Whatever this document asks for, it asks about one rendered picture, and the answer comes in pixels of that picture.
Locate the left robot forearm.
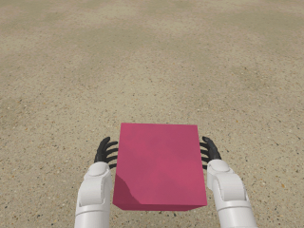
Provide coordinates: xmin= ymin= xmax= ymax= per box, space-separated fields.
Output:
xmin=74 ymin=161 xmax=113 ymax=228

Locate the carton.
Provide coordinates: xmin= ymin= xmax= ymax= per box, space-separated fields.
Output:
xmin=112 ymin=123 xmax=208 ymax=212

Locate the robot left hand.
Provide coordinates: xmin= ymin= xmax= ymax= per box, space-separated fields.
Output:
xmin=94 ymin=136 xmax=119 ymax=169

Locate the right robot forearm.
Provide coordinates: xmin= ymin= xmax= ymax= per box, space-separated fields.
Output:
xmin=207 ymin=159 xmax=258 ymax=228

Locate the robot right hand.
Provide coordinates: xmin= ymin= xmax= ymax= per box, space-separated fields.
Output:
xmin=199 ymin=136 xmax=222 ymax=170

